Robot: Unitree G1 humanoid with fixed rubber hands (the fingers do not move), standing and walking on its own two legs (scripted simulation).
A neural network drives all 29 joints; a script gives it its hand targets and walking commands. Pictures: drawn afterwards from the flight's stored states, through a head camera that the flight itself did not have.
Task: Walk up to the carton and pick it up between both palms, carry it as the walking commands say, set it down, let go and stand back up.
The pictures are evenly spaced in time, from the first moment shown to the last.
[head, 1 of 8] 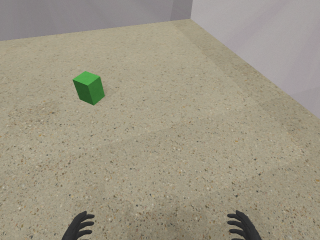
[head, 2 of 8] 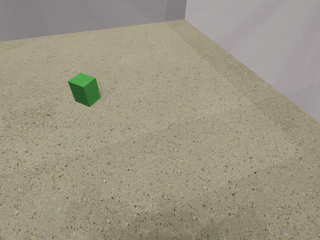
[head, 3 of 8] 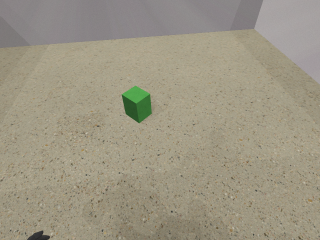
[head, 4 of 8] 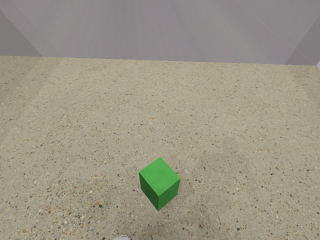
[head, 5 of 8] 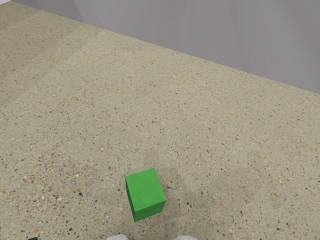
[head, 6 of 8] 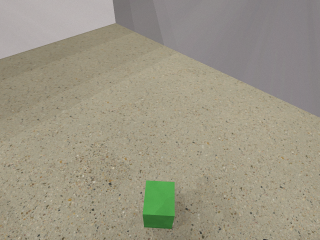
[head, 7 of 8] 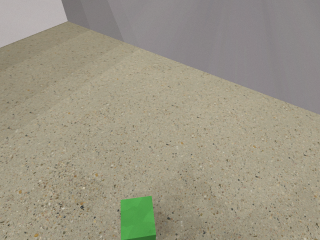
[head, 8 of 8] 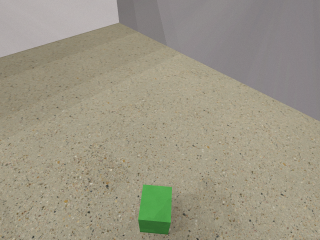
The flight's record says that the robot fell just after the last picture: no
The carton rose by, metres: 0.00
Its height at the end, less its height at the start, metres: +0.00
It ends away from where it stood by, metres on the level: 0.00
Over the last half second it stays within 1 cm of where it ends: yes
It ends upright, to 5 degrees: yes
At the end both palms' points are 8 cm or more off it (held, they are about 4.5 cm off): yes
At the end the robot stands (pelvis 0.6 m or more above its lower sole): yes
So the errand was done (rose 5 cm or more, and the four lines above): no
